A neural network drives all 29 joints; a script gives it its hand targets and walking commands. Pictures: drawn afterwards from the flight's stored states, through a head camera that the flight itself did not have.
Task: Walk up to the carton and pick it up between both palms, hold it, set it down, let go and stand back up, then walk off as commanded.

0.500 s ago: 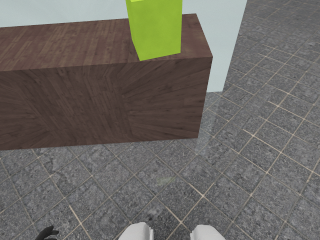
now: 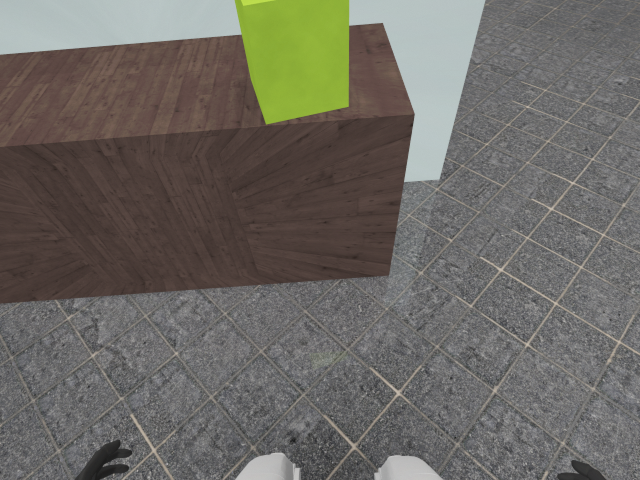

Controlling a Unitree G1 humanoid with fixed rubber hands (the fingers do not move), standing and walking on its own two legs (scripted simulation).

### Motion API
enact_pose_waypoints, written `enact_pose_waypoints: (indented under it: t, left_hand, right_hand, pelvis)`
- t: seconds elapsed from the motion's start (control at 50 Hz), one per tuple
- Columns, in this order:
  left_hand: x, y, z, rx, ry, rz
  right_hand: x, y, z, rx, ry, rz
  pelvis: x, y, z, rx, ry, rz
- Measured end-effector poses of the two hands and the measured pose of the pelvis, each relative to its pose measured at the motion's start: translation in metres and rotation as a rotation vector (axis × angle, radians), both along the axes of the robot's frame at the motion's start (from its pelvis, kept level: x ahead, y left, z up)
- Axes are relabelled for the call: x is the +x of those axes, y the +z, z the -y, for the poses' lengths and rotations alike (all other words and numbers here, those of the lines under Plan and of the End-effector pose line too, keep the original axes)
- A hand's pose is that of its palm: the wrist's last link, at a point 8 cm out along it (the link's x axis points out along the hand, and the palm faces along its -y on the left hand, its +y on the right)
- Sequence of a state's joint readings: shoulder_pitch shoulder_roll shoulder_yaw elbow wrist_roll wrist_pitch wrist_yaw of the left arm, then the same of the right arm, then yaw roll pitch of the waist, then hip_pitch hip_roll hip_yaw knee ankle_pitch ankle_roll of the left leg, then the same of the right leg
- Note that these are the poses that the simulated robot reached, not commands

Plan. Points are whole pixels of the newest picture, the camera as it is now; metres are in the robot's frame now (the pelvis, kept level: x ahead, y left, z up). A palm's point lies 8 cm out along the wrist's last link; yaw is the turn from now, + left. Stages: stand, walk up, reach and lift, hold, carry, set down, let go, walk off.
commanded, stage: stand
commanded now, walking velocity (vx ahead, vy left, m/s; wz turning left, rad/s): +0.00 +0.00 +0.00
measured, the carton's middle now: (291, 41) +0.96 +0.08 +0.07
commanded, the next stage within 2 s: none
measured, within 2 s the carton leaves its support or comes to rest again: neither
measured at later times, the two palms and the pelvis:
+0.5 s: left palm out of the picture +0.11 +0.31 -0.07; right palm out of the picture +0.08 -0.32 -0.10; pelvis +0.00 +0.00 +0.00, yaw +0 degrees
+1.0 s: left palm out of the picture +0.11 +0.32 -0.07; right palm out of the picture +0.08 -0.32 -0.10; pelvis -0.01 +0.01 +0.01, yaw +0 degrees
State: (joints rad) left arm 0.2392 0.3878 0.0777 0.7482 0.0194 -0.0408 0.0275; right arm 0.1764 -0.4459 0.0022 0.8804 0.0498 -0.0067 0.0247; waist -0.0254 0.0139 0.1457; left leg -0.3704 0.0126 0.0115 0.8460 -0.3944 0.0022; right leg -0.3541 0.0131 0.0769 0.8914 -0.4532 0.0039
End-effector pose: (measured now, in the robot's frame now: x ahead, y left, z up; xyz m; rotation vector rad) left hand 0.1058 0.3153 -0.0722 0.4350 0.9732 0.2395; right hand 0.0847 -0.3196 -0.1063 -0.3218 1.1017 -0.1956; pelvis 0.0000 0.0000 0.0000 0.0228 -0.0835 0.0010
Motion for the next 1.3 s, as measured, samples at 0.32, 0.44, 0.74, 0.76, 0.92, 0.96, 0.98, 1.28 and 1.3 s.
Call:
enact_pose_waypoints:
  t: [0.32,0.44,0.74,0.76,0.92,0.96,0.98,1.28,1.3]
  left_hand:
    - [0.006,0.004,0.001,-0.005,-0.003,0.034]
    - [0.005,0.004,0.001,-0.009,-0.003,0.035]
    - [0.002,0.004,0.0,-0.018,-0.003,0.034]
    - [0.001,0.004,0.0,-0.019,-0.003,0.034]
    - [0.001,0.004,-0.002,-0.024,-0.003,0.034]
    - [0.001,0.004,-0.002,-0.026,-0.003,0.034]
    - [0.001,0.004,-0.003,-0.026,-0.003,0.034]
    - [0.0,0.003,-0.006,-0.033,-0.003,0.036]
    - [0.0,0.003,-0.007,-0.034,-0.003,0.036]
  right_hand:
    - [-0.001,0.002,0.001,-0.002,-0.01,0.011]
    - [-0.003,0.003,0.001,-0.003,-0.012,0.008]
    - [-0.007,0.006,-0.001,-0.008,-0.014,0.004]
    - [-0.007,0.006,-0.001,-0.008,-0.014,0.004]
    - [-0.008,0.009,-0.003,-0.012,-0.014,0.006]
    - [-0.008,0.009,-0.004,-0.013,-0.014,0.006]
    - [-0.008,0.009,-0.004,-0.014,-0.014,0.006]
    - [-0.009,0.012,-0.008,-0.019,-0.015,0.01]
    - [-0.009,0.013,-0.009,-0.019,-0.015,0.01]
  pelvis:
    - [0.0,0.001,0.0,-0.001,0.0,-0.003]
    - [-0.002,0.002,-0.001,-0.002,0.0,-0.004]
    - [-0.005,0.004,-0.004,-0.006,-0.001,-0.006]
    - [-0.005,0.004,-0.004,-0.006,-0.001,-0.006]
    - [-0.005,0.005,-0.006,-0.01,-0.001,-0.006]
    - [-0.006,0.005,-0.007,-0.011,-0.001,-0.006]
    - [-0.006,0.005,-0.007,-0.012,-0.001,-0.006]
    - [-0.007,0.006,-0.012,-0.018,-0.001,-0.005]
    - [-0.007,0.006,-0.012,-0.018,-0.001,-0.005]
